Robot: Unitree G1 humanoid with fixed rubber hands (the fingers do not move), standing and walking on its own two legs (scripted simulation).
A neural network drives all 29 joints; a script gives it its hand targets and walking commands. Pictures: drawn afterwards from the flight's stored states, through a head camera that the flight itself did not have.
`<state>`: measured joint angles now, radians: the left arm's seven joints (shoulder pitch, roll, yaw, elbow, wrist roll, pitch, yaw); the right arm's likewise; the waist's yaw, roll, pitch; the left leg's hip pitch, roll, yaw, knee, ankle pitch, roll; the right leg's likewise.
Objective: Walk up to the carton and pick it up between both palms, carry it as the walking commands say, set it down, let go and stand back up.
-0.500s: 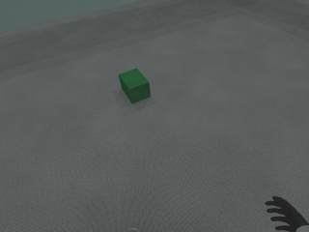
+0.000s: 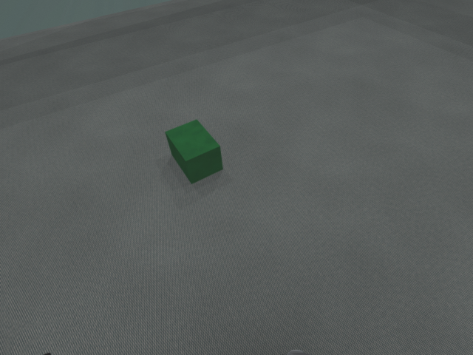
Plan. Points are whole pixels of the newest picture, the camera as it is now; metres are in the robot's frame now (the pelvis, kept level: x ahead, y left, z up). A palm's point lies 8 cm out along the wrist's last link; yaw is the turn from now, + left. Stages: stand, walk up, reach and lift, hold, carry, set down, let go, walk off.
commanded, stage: walk up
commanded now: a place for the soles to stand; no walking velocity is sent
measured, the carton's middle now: (194, 150) +1.31 +0.19 -0.66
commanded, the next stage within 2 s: none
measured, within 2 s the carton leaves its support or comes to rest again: neither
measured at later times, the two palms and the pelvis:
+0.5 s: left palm out of the picture +0.27 +0.45 -0.07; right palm (339, 206) +0.41 -0.23 -0.04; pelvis +0.24 +0.10 +0.01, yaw +4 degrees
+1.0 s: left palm out of the picture +0.50 +0.52 -0.03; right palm (293, 164) +0.58 -0.17 -0.08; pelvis +0.45 +0.15 +0.01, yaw +3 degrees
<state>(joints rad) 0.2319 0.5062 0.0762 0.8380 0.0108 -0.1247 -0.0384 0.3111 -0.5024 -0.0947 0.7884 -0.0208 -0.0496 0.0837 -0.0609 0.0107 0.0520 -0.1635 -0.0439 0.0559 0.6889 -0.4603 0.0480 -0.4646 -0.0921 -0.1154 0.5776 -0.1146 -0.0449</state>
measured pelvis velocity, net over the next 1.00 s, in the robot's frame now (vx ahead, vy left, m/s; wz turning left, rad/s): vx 0.45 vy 0.15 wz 0.06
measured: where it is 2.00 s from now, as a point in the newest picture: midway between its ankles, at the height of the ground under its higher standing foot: (173, 235)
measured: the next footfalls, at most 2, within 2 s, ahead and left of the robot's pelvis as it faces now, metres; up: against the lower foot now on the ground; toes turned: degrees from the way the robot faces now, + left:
left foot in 0.38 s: +0.33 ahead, +0.21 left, +0.00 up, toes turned +9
right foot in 0.76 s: +0.53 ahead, +0.01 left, +0.00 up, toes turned -5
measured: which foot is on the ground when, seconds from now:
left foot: up 0.00-0.36, down 0.38-0.76, up 0.78-1.00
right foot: down 0.00-0.40, up 0.42-0.74, down 0.76-1.00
